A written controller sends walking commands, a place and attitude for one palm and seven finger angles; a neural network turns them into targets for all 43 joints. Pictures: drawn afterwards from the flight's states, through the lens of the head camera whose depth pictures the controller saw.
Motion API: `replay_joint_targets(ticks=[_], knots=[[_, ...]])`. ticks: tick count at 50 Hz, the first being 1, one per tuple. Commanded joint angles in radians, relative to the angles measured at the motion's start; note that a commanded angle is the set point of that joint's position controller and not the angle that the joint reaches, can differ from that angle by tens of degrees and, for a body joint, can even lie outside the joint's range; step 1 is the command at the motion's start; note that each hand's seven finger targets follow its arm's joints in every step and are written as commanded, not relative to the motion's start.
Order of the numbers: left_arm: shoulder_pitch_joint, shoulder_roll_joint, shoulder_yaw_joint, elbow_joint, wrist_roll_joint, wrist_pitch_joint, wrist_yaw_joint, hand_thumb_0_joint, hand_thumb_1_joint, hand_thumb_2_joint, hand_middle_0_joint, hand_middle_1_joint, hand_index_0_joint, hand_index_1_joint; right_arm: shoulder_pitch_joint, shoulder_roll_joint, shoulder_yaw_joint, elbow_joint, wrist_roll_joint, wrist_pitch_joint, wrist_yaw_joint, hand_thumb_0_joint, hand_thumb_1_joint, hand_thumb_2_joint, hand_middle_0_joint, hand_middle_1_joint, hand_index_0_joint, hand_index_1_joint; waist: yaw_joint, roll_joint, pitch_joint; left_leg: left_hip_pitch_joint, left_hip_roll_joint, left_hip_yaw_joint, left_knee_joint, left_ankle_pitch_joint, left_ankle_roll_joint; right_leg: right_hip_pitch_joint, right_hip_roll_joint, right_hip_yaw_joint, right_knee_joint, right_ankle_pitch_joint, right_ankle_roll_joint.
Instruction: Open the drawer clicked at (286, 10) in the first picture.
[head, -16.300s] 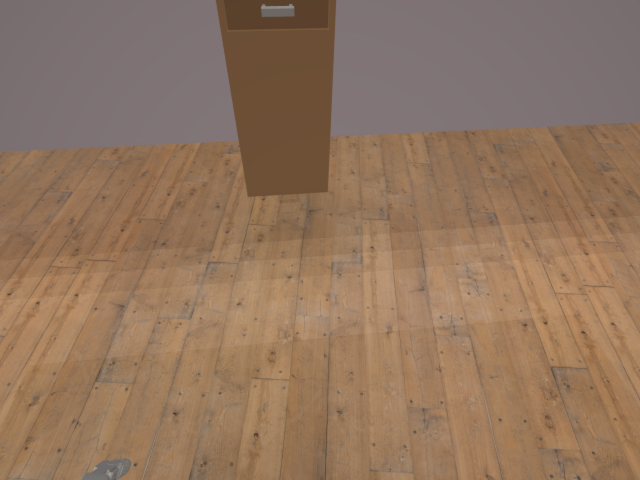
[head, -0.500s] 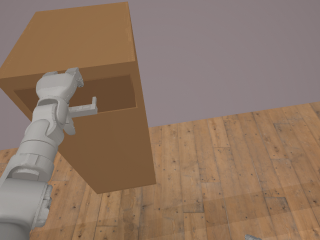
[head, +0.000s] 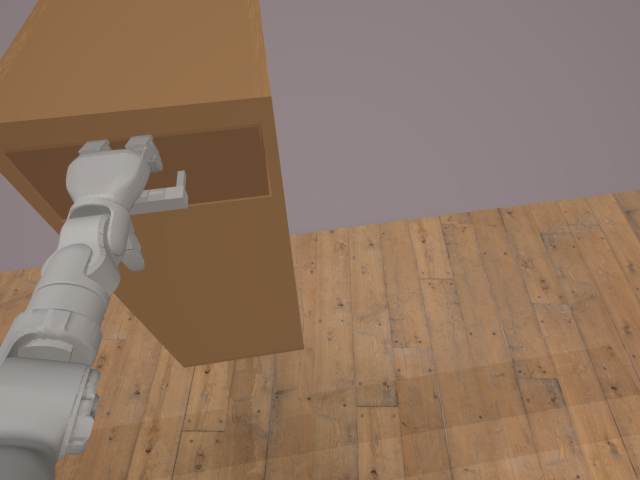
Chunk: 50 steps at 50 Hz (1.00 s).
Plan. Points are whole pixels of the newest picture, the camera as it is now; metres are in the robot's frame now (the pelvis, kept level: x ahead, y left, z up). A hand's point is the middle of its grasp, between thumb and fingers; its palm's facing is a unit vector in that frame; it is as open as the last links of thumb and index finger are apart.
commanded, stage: lower the fingers behind the handle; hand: left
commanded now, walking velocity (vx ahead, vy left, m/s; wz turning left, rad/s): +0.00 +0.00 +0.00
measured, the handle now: (150, 190) +0.50 +0.26 +0.06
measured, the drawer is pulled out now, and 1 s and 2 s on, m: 0.00 0.00 0.00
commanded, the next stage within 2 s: lift the fingers back up to retry in 1.06 s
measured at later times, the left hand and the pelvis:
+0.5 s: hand (133, 214) +0.44 +0.27 +0.06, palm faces +0.01 +0.02 -1.00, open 13.8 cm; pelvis +0.00 +0.00 +0.00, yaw +0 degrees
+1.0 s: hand (133, 217) +0.44 +0.27 +0.06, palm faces -0.01 +0.03 -1.00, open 13.8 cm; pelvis -0.01 -0.01 -0.01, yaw +0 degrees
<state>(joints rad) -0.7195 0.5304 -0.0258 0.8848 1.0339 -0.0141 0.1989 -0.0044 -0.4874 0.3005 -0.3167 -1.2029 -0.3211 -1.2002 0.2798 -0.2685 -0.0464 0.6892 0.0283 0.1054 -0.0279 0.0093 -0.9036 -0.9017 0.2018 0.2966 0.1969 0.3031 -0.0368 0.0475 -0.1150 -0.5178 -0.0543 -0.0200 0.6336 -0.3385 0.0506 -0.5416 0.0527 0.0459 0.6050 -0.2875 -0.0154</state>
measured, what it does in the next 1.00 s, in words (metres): stands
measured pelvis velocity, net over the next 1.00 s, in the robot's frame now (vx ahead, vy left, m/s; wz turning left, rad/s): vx -0.01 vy -0.01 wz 0.00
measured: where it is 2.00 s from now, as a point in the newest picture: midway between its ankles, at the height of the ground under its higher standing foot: outside the picture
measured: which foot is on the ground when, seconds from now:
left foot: down 0.00-1.00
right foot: down 0.00-1.00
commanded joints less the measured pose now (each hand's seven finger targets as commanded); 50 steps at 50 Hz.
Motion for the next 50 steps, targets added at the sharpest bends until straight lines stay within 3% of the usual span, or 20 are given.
replay_joint_targets(ticks=[1, 3, 5, 7, 8, 12, 15, 17, 20, 23, 25, 28, 30, 32, 36, 40, 44, 46, 49, 50], knots=[[-0.304, 0.295, 0.111, -0.181, -0.009, 0.007, 0.002, 0.0, -0.5, 0.3, -0.3, -1.2, -0.3, -1.2, 0.04, -0.148, -0.046, -0.115, 0.0, -0.012, -0.018, 0.0, -0.9, -0.9, 0.2, 0.3, 0.2, 0.3, 0.024, -0.052, -0.379, 0.155, 0.029, 0.023, -0.04, 0.466, -0.009, 0.279, -0.013, -0.028, -0.028, 0.386, -0.026], [-0.294, 0.286, 0.111, -0.191, -0.008, -0.014, -0.004, 0.0, -0.5, 0.3, -0.3, -1.2, -0.3, -1.2, 0.039, -0.145, -0.047, -0.119, 0.0, -0.012, -0.024, 0.0, -0.9, -0.9, 0.2, 0.3, 0.2, 0.3, 0.016, -0.075, -0.35, 0.143, 0.03, 0.022, -0.043, 0.443, -0.004, 0.266, -0.013, -0.029, -0.03, 0.377, -0.023], [-0.277, 0.328, 0.154, -0.23, -0.003, -0.046, 0.004, 0.0, -0.5, 0.3, -0.3, -1.2, -0.3, -1.2, 0.036, -0.145, -0.048, -0.124, -0.003, -0.013, -0.028, 0.0, -0.9, -0.9, 0.2, 0.3, 0.2, 0.3, 0.028, -0.053, -0.354, 0.143, 0.033, 0.019, -0.041, 0.47, -0.005, 0.272, -0.012, -0.023, -0.027, 0.385, -0.027], [-0.3, 0.273, 0.114, -0.271, 0.007, -0.069, 0.024, 0.0, -0.5, 0.3, -0.3, -1.2, -0.3, -1.2, 0.045, -0.133, -0.053, -0.121, -0.002, -0.019, -0.025, 0.0, -0.9, -0.9, 0.2, 0.3, 0.2, 0.3, 0.015, 0.001, -0.357, 0.183, 0.037, 0.011, -0.029, 0.506, -0.011, 0.214, -0.008, -0.033, -0.015, 0.36, -0.028], [-0.265, 0.266, 0.123, -0.248, 0.008, -0.066, 0.036, 0.0, -0.5, 0.3, -0.3, -1.2, -0.3, -1.2, 0.049, -0.131, -0.056, -0.114, -0.002, -0.022, -0.021, 0.0, -0.9, -0.9, 0.2, 0.3, 0.2, 0.3, 0.021, 0.008, -0.34, 0.187, 0.04, 0.009, -0.027, 0.51, -0.016, 0.189, -0.004, -0.038, -0.015, 0.337, -0.029], [-0.311, 0.216, 0.073, -0.209, 0.01, -0.049, 0.063, 0.0, -0.5, 0.3, -0.3, -1.2, -0.3, -1.2, 0.06, -0.135, -0.056, -0.097, -0.002, -0.027, -0.012, 0.0, -0.9, -0.9, 0.2, 0.3, 0.2, 0.3, -0.008, 0.006, -0.303, 0.184, 0.041, 0.003, -0.024, 0.434, -0.024, 0.123, -0.002, -0.047, -0.016, 0.263, -0.031], [-0.362, 0.25, 0.084, -0.148, 0.019, -0.026, 0.08, 0.0, -0.5, 0.3, -0.3, -1.2, -0.3, -1.2, 0.072, -0.143, -0.053, -0.078, -0.003, -0.029, -0.016, 0.0, -0.9, -0.9, 0.2, 0.3, 0.2, 0.3, -0.023, -0.02, -0.296, 0.144, 0.036, 0.004, -0.027, 0.355, -0.02, 0.119, -0.004, -0.044, -0.021, 0.222, -0.034], [-0.392, 0.217, 0.045, -0.119, 0.024, -0.006, 0.083, 0.0, -0.5, 0.3, -0.3, -1.2, -0.3, -1.2, 0.075, -0.14, -0.05, -0.077, 0.0, -0.03, -0.017, 0.0, -0.9, -0.9, 0.2, 0.3, 0.2, 0.3, -0.03, -0.014, -0.289, 0.139, 0.034, 0.004, -0.026, 0.334, -0.021, 0.098, -0.006, -0.048, -0.016, 0.21, -0.032], [-0.357, 0.21, 0.048, -0.071, 0.018, 0.01, 0.075, 0.0, -0.5, 0.3, -0.3, -1.2, -0.3, -1.2, 0.082, -0.142, -0.051, -0.075, -0.004, -0.027, -0.015, 0.0, -0.9, -0.9, 0.2, 0.3, 0.2, 0.3, -0.021, -0.02, -0.335, 0.145, 0.033, 0.006, -0.016, 0.365, -0.022, 0.119, -0.005, -0.046, -0.01, 0.233, -0.034], [-0.345, 0.173, 0.008, -0.021, 0.009, 0.023, 0.055, 0.0, -0.5, 0.3, -0.3, -1.2, -0.3, -1.2, 0.082, -0.144, -0.044, -0.084, 0.001, -0.023, -0.019, 0.0, -0.9, -0.9, 0.2, 0.3, 0.2, 0.3, -0.032, -0.056, -0.29, 0.106, 0.032, 0.015, -0.016, 0.319, -0.016, 0.11, -0.009, -0.045, -0.014, 0.229, -0.027], [-0.335, 0.216, 0.038, 0.004, 0.013, 0.02, 0.042, 0.0, -0.5, 0.3, -0.3, -1.2, -0.3, -1.2, 0.085, -0.151, -0.041, -0.087, 0.001, -0.02, -0.024, 0.0, -0.9, -0.9, 0.2, 0.3, 0.2, 0.3, -0.028, -0.079, -0.275, 0.071, 0.032, 0.018, -0.019, 0.286, -0.012, 0.127, -0.012, -0.037, -0.02, 0.216, -0.027], [-0.297, 0.171, 0.001, 0.014, 0.01, 0.014, 0.026, 0.0, -0.5, 0.3, -0.3, -1.2, -0.3, -1.2, 0.088, -0.146, -0.038, -0.101, 0.004, -0.02, -0.026, 0.0, -0.9, -0.9, 0.2, 0.3, 0.2, 0.3, -0.024, -0.083, -0.268, 0.06, 0.028, 0.026, -0.015, 0.273, -0.008, 0.123, -0.013, -0.035, -0.017, 0.221, -0.025], [-0.272, 0.195, 0.02, 0.037, 0.009, 0.004, 0.019, 0.0, -0.5, 0.3, -0.3, -1.2, -0.3, -1.2, 0.093, -0.152, -0.037, -0.102, 0.005, -0.017, -0.029, 0.0, -0.9, -0.9, 0.2, 0.3, 0.2, 0.3, -0.022, -0.091, -0.247, 0.034, 0.028, 0.025, -0.015, 0.253, -0.009, 0.123, -0.012, -0.032, -0.019, 0.208, -0.028], [-0.279, 0.146, -0.023, 0.029, 0.006, -0.002, 0.014, 0.0, -0.5, 0.3, -0.3, -1.2, -0.3, -1.2, 0.096, -0.147, -0.036, -0.106, 0.007, -0.019, -0.029, 0.0, -0.9, -0.9, 0.2, 0.3, 0.2, 0.3, -0.034, -0.079, -0.23, 0.036, 0.029, 0.026, -0.007, 0.24, -0.007, 0.086, -0.013, -0.033, -0.014, 0.197, -0.025], [-0.288, 0.184, 0.004, 0.007, 0.009, -0.016, 0.016, 0.0, -0.5, 0.3, -0.3, -1.2, -0.3, -1.2, 0.107, -0.149, -0.039, -0.112, 0.007, -0.018, -0.03, 0.0, -0.9, -0.9, 0.2, 0.3, 0.2, 0.3, -0.027, -0.068, -0.265, 0.027, 0.026, 0.028, 0.0, 0.223, -0.006, 0.1, -0.013, -0.025, -0.009, 0.182, -0.025], [-0.322, 0.208, 0.016, 0.01, 0.007, -0.015, 0.023, 0.0, -0.5, 0.3, -0.3, -1.2, -0.3, -1.2, 0.117, -0.153, -0.039, -0.1, 0.008, -0.021, -0.033, 0.0, -0.9, -0.9, 0.2, 0.3, 0.2, 0.3, -0.042, -0.081, -0.253, 0.01, 0.028, 0.024, 0.003, 0.196, -0.004, 0.086, -0.013, -0.023, -0.014, 0.16, -0.023], [-0.302, 0.194, 0.01, 0.015, 0.002, -0.017, 0.029, 0.0, -0.5, 0.3, -0.3, -1.2, -0.3, -1.2, 0.116, -0.148, -0.038, -0.101, 0.009, -0.026, -0.033, 0.0, -0.9, -0.9, 0.2, 0.3, 0.2, 0.3, -0.037, -0.078, -0.26, 0.006, 0.027, 0.027, 0.002, 0.182, -0.002, 0.085, -0.014, -0.023, -0.013, 0.151, -0.02], [-0.292, 0.236, 0.043, 0.019, 0.004, -0.019, 0.033, 0.0, -0.5, 0.3, -0.3, -1.2, -0.3, -1.2, 0.119, -0.149, -0.038, -0.099, 0.009, -0.024, -0.034, 0.0, -0.9, -0.9, 0.2, 0.3, 0.2, 0.3, -0.028, -0.079, -0.287, -0.001, 0.025, 0.031, 0.006, 0.2, -0.001, 0.115, -0.015, -0.014, -0.009, 0.177, -0.019], [-0.323, 0.19, -0.002, 0.017, 0.003, -0.019, 0.032, 0.0, -0.5, 0.3, -0.3, -1.2, -0.3, -1.2, 0.116, -0.149, -0.036, -0.097, 0.012, -0.027, -0.032, 0.0, -0.9, -0.9, 0.2, 0.3, 0.2, 0.3, -0.044, -0.07, -0.242, -0.005, 0.027, 0.027, 0.001, 0.173, -0.002, 0.072, -0.014, -0.022, -0.015, 0.143, -0.019], [-0.315, 0.215, 0.027, 0.012, 0.004, -0.022, 0.034, 0.0, -0.5, 0.3, -0.3, -1.2, -0.3, -1.2, 0.117, -0.15, -0.039, -0.095, 0.01, -0.027, -0.032, 0.0, -0.9, -0.9, 0.2, 0.3, 0.2, 0.3, -0.037, -0.081, -0.258, -0.001, 0.028, 0.027, 0.003, 0.191, -0.001, 0.091, -0.012, -0.02, -0.015, 0.158, -0.021]])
